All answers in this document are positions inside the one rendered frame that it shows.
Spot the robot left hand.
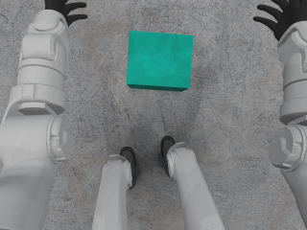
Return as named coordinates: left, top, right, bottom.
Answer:
left=44, top=0, right=88, bottom=27

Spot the robot right upper arm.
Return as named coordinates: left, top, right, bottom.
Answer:
left=268, top=124, right=307, bottom=229

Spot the robot right hand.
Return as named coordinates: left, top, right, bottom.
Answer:
left=253, top=0, right=307, bottom=41

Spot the robot right foot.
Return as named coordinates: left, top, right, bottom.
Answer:
left=160, top=136, right=176, bottom=177

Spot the robot left upper arm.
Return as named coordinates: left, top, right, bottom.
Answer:
left=0, top=114, right=75, bottom=230

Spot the right robot forearm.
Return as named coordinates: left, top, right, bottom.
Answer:
left=277, top=21, right=307, bottom=127

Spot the carton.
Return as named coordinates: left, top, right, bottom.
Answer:
left=126, top=31, right=194, bottom=92

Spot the left robot forearm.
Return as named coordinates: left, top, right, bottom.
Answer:
left=0, top=10, right=72, bottom=162

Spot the robot right thigh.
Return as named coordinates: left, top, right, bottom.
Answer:
left=166, top=147, right=225, bottom=230

